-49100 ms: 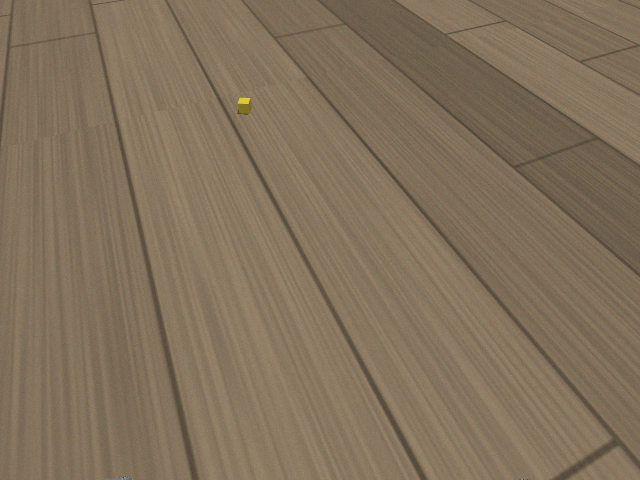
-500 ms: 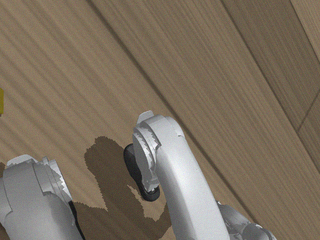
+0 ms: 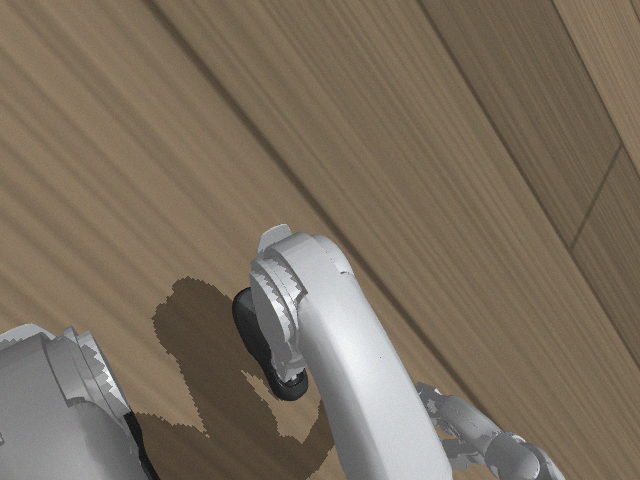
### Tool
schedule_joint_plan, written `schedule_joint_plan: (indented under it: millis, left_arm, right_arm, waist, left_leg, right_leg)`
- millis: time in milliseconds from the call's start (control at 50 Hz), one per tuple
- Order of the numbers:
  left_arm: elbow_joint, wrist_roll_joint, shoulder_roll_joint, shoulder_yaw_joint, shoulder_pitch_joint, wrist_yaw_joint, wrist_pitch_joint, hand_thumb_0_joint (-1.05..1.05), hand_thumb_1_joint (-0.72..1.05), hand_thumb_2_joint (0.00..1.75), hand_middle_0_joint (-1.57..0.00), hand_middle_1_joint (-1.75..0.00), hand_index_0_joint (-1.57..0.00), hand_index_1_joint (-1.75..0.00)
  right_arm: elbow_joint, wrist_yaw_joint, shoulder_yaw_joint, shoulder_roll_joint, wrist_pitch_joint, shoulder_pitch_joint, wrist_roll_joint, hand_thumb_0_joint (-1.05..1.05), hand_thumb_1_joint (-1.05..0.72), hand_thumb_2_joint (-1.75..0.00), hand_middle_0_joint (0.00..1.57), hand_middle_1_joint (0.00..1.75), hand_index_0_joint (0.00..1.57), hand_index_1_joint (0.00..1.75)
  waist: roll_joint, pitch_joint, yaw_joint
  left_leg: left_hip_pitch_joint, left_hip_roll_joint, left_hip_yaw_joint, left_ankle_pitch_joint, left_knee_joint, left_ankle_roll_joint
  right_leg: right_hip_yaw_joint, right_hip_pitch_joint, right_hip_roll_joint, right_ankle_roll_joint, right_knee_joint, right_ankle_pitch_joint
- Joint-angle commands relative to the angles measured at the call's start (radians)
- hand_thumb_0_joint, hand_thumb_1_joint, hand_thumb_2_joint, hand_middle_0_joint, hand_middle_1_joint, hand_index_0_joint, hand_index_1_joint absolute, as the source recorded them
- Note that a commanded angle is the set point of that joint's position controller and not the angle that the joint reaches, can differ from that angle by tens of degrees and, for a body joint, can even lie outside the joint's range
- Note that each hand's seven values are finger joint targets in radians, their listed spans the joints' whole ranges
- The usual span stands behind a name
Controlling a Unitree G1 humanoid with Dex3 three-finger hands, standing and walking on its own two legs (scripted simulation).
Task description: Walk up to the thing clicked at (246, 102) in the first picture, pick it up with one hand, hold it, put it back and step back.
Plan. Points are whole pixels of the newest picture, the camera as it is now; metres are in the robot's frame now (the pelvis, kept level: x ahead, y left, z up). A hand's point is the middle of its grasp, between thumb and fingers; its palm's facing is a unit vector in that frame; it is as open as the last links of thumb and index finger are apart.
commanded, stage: close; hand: left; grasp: from above
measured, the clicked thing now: out of the picture +0.46 +0.25 -0.28
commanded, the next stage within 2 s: none
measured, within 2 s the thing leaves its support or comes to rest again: neither
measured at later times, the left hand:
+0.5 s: hand out of the picture +0.45 +0.24 -0.25, palm faces -0.37 +0.01 -0.93, open 12.3 cm
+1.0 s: hand out of the picture +0.44 +0.24 -0.26, palm faces -0.48 -0.04 -0.88, open 11.2 cm
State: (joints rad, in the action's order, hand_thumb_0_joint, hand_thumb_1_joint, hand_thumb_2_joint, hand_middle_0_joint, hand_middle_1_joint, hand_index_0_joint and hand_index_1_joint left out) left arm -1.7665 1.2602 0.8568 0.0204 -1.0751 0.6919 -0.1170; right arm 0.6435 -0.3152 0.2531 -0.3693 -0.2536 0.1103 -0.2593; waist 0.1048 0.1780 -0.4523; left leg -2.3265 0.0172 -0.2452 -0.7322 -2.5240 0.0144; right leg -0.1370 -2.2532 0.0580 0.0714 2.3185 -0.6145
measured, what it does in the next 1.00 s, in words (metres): stands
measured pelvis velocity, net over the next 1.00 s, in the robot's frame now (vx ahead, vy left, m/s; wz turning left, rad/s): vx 0.00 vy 0.00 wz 0.00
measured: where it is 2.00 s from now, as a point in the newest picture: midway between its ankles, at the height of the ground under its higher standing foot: (210, 412)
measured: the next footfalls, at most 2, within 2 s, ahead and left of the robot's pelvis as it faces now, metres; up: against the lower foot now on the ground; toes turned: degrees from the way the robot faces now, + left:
none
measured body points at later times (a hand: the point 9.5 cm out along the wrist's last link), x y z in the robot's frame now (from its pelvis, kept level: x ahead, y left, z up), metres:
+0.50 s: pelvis +0.00 +0.00 +0.01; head +0.28 +0.12 +0.34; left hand +0.47 +0.24 -0.20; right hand +0.05 -0.26 -0.04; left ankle +0.06 +0.12 -0.28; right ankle +0.13 -0.13 -0.28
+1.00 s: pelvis +0.00 +0.00 +0.00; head +0.27 +0.11 +0.33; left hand +0.46 +0.24 -0.21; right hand +0.04 -0.25 -0.05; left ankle +0.06 +0.12 -0.28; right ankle +0.13 -0.13 -0.28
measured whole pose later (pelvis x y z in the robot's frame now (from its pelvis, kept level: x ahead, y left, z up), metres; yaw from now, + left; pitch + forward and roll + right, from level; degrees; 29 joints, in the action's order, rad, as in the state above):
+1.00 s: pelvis +0.00 +0.00 +0.00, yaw +0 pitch +27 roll -15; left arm -1.71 1.32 0.87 -0.06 -1.02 0.69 -0.29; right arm 0.63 -0.27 0.30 -0.35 -0.22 0.11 -0.29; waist 0.12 0.20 -0.42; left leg -2.28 0.02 -0.27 -0.73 -2.52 0.02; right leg -0.16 -2.21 0.06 0.07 2.30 -0.61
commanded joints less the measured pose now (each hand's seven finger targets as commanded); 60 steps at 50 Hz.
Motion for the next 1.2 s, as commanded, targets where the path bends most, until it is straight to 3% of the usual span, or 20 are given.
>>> schedule_joint_plan:
  millis: [0,80,120,200,220,280,360,420,460,520,600,620,640,720,840,880,1020,1060,1100,1180]
  left_arm:
    - [0.149,-0.023,0.123,-0.033,-0.232,-0.068,-0.06,0.0,-0.46,1.03,-0.14,-0.85,-0.09,-0.89]
    - [0.261,-0.01,0.153,-0.045,-0.261,-0.083,-0.15,0.0,-0.32,1.0,-0.23,-0.86,-0.21,-0.88]
    - [0.188,0.0,0.057,-0.097,-0.223,-0.083,-0.178,0.0,-0.28,1.0,-0.23,-0.89,-0.22,-0.9]
    - [0.17,0.039,0.112,-0.084,-0.211,-0.022,-0.214,0.0,-0.23,1.0,-0.26,-0.87,-0.25,-0.89]
    - [0.163,0.059,0.096,-0.098,-0.208,0.003,-0.215,0.0,-0.21,0.99,-0.27,-0.86,-0.26,-0.87]
    - [0.131,0.096,0.125,-0.091,-0.164,0.083,-0.188,0.0,-0.17,0.98,-0.31,-0.83,-0.29,-0.85]
    - [0.146,0.123,0.148,-0.089,-0.183,0.166,-0.116,0.0,-0.21,0.91,-0.29,-0.76,-0.26,-0.78]
    - [0.127,0.083,0.105,-0.078,-0.212,0.191,-0.053,0.0,-0.27,0.93,-0.24,-0.78,-0.22,-0.8]
    - [0.119,0.047,0.085,-0.081,-0.23,0.161,-0.016,0.0,-0.3,0.92,-0.22,-0.77,-0.19,-0.79]
    - [0.077,0.011,0.117,-0.054,-0.243,0.089,0.014,0.0,-0.3,0.95,-0.25,-0.76,-0.21,-0.79]
    - [0.082,-0.025,0.136,-0.029,-0.213,-0.004,-0.009,0.0,-0.3,0.93,-0.24,-0.77,-0.21,-0.8]
    - [0.104,-0.021,0.119,-0.039,-0.226,-0.025,-0.027,0.0,-0.3,0.93,-0.24,-0.78,-0.21,-0.81]
    - [0.113,-0.027,0.123,-0.044,-0.222,-0.04,-0.044,0.0,-0.29,0.89,-0.23,-0.79,-0.21,-0.81]
    - [0.2,-0.005,0.14,-0.059,-0.235,-0.077,-0.113,0.0,-0.19,0.98,-0.32,-0.82,-0.29,-0.85]
    - [0.166,0.036,0.134,-0.06,-0.165,-0.032,-0.184,0.0,-0.06,0.93,-0.38,-0.79,-0.37,-0.81]
    - [0.152,0.049,0.116,-0.08,-0.188,-0.004,-0.195,0.0,-0.05,0.88,-0.38,-0.78,-0.38,-0.79]
    - [0.154,0.087,0.148,-0.094,-0.205,0.115,-0.134,0.0,-0.02,0.81,-0.41,-0.72,-0.4,-0.72]
    - [0.162,0.074,0.146,-0.087,-0.209,0.138,-0.099,0.0,-0.06,0.82,-0.4,-0.68,-0.39,-0.7]
    - [0.145,0.053,0.122,-0.086,-0.227,0.136,-0.073,0.0,-0.08,0.82,-0.39,-0.68,-0.37,-0.69]
    - [0.112,0.012,0.121,-0.078,-0.237,0.077,-0.029,0.0,-0.12,0.81,-0.38,-0.65,-0.35,-0.67]
  right_arm:
    - [-0.014,0.023,-0.078,-0.31,0.011,0.195,0.012,0.0,-0.9,-0.9,0.2,0.3,0.2,0.3]
    - [-0.002,0.045,-0.077,-0.326,0.031,0.227,0.012,0.0,-0.9,-0.9,0.2,0.3,0.2,0.3]
    - [0.005,0.043,-0.059,-0.308,0.032,0.223,-0.003,0.0,-0.9,-0.9,0.2,0.3,0.2,0.3]
    - [0.027,0.053,-0.051,-0.307,0.037,0.232,-0.009,0.0,-0.89,-0.9,0.2,0.3,0.2,0.3]
    - [0.04,0.054,-0.063,-0.323,0.036,0.222,-0.019,0.0,-0.89,-0.9,0.2,0.3,0.2,0.3]
    - [0.048,0.056,-0.063,-0.321,0.034,0.181,-0.027,0.0,-0.88,-0.9,0.2,0.3,0.2,0.3]
    - [0.044,0.046,-0.07,-0.308,0.024,0.143,-0.031,0.0,-0.88,-0.9,0.2,0.3,0.2,0.3]
    - [0.029,0.028,-0.071,-0.304,0.005,0.138,-0.03,0.0,-0.89,-0.9,0.2,0.3,0.2,0.3]
    - [0.024,0.018,-0.08,-0.306,-0.008,0.152,-0.023,0.0,-0.89,-0.9,0.2,0.3,0.2,0.3]
    - [0.022,0.013,-0.085,-0.32,-0.003,0.189,-0.003,0.0,-0.89,-0.9,0.2,0.3,0.2,0.3]
    - [0.011,0.014,-0.074,-0.32,0.002,0.218,0.005,0.0,-0.89,-0.9,0.2,0.3,0.2,0.3]
    - [0.003,0.014,-0.07,-0.321,0.003,0.219,0.004,0.0,-0.9,-0.9,0.2,0.3,0.2,0.3]
    - [-0.005,0.019,-0.067,-0.329,0.007,0.212,0.0,0.0,-0.9,-0.9,0.2,0.3,0.2,0.3]
    - [-0.023,0.038,-0.057,-0.326,0.023,0.211,0.007,0.0,-0.9,-0.9,0.2,0.3,0.2,0.3]
    - [-0.008,0.056,-0.049,-0.323,0.045,0.225,-0.008,0.0,-0.89,-0.9,0.2,0.3,0.2,0.3]
    - [-0.007,0.057,-0.043,-0.318,0.038,0.217,-0.024,0.0,-0.89,-0.9,0.2,0.3,0.2,0.3]
    - [0.024,0.058,-0.059,-0.319,0.015,0.168,-0.036,0.0,-0.89,-0.9,0.2,0.3,0.2,0.3]
    - [0.024,0.053,-0.056,-0.308,0.007,0.149,-0.035,0.0,-0.89,-0.9,0.2,0.3,0.2,0.3]
    - [0.023,0.046,-0.062,-0.314,-0.004,0.162,-0.035,0.0,-0.89,-0.9,0.2,0.3,0.2,0.3]
    - [0.012,0.034,-0.057,-0.314,-0.009,0.189,-0.012,0.0,-0.89,-0.9,0.2,0.3,0.2,0.3]
  waist:
    - [-0.502,-0.661,-0.04]
    - [-0.508,-0.724,-0.044]
    - [-0.442,-0.672,-0.068]
    - [-0.437,-0.652,-0.048]
    - [-0.444,-0.631,-0.048]
    - [-0.43,-0.592,-0.043]
    - [-0.445,-0.573,-0.047]
    - [-0.461,-0.578,-0.07]
    - [-0.469,-0.564,-0.084]
    - [-0.45,-0.582,-0.088]
    - [-0.511,-0.639,-0.047]
    - [-0.532,-0.64,-0.051]
    - [-0.536,-0.652,-0.053]
    - [-0.529,-0.667,-0.052]
    - [-0.433,-0.634,-0.038]
    - [-0.422,-0.606,-0.058]
    - [-0.444,-0.564,-0.066]
    - [-0.438,-0.576,-0.058]
    - [-0.472,-0.565,-0.077]
    - [-0.437,-0.587,-0.093]
  left_leg:
    - [0.489,-0.027,0.093,0.227,0.272,-0.008]
    - [0.522,-0.027,0.099,0.268,0.249,-0.006]
    - [0.468,-0.021,0.105,0.248,0.226,-0.014]
    - [0.477,-0.023,0.097,0.238,0.257,-0.014]
    - [0.477,-0.023,0.094,0.234,0.257,-0.012]
    - [0.48,-0.031,0.095,0.159,0.294,-0.014]
    - [0.472,-0.04,0.096,0.143,0.302,-0.007]
    - [0.483,-0.048,0.074,0.151,0.317,0.002]
    - [0.461,-0.047,0.075,0.136,0.308,-0.001]
    - [0.42,-0.04,0.08,0.156,0.289,-0.014]
    - [0.511,-0.034,0.072,0.264,0.304,-0.002]
    - [0.535,-0.034,0.07,0.302,0.293,0.003]
    - [0.539,-0.032,0.074,0.29,0.293,0.004]
    - [0.533,-0.028,0.09,0.274,0.269,0.0]
    - [0.456,-0.022,0.099,0.253,0.259,-0.013]
    - [0.448,-0.023,0.099,0.214,0.257,-0.016]
    - [0.469,-0.041,0.085,0.117,0.311,-0.006]
    - [0.471,-0.043,0.083,0.118,0.304,-0.004]
    - [0.472,-0.043,0.083,0.122,0.317,-0.001]
    - [0.443,-0.039,0.079,0.163,0.29,-0.014]
  right_leg:
    - [-0.131,0.436,0.018,-0.104,-0.17,0.225]
    - [-0.137,0.509,0.022,-0.101,-0.182,0.261]
    - [-0.145,0.498,0.024,-0.095,-0.186,0.253]
    - [-0.148,0.478,0.033,-0.089,-0.203,0.245]
    - [-0.151,0.442,0.033,-0.092,-0.203,0.238]
    - [-0.141,0.438,0.048,-0.089,-0.231,0.18]
    - [-0.129,0.397,0.044,-0.087,-0.233,0.159]
    - [-0.131,0.371,0.032,-0.082,-0.216,0.178]
    - [-0.125,0.358,0.026,-0.081,-0.215,0.178]
    - [-0.121,0.38,0.019,-0.079,-0.211,0.205]
    - [-0.134,0.422,0.017,-0.093,-0.174,0.261]
    - [-0.141,0.414,0.014,-0.098,-0.167,0.28]
    - [-0.144,0.436,0.016,-0.103,-0.174,0.27]
    - [-0.143,0.467,0.017,-0.105,-0.182,0.264]
    - [-0.148,0.471,0.031,-0.097,-0.214,0.249]
    - [-0.15,0.452,0.033,-0.091,-0.217,0.225]
    - [-0.132,0.4,0.039,-0.086,-0.235,0.134]
    - [-0.127,0.389,0.034,-0.082,-0.234,0.138]
    - [-0.127,0.378,0.032,-0.084,-0.232,0.148]
    - [-0.128,0.405,0.024,-0.078,-0.224,0.209]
